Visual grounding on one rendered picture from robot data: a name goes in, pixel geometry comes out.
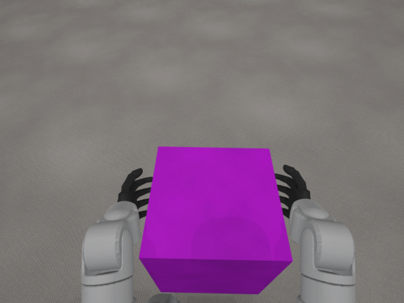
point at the left robot forearm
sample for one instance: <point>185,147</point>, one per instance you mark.
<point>107,263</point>

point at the left robot hand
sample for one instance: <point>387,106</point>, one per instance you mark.
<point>129,193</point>

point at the right robot forearm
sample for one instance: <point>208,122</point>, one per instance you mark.
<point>327,254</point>

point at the right robot hand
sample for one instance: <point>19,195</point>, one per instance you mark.
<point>296,191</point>

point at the carton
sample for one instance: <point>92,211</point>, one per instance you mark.
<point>214,222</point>

